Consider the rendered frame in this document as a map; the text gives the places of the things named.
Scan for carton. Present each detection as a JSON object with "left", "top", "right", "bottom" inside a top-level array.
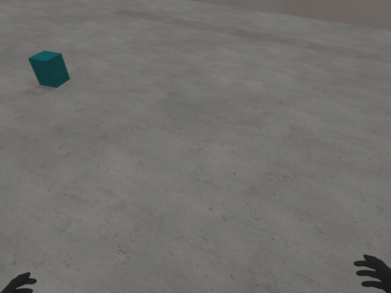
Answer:
[{"left": 28, "top": 51, "right": 70, "bottom": 88}]

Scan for robot left hand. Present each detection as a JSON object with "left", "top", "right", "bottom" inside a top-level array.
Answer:
[{"left": 0, "top": 272, "right": 37, "bottom": 293}]

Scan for robot right hand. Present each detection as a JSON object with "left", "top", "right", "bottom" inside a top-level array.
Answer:
[{"left": 354, "top": 255, "right": 391, "bottom": 293}]

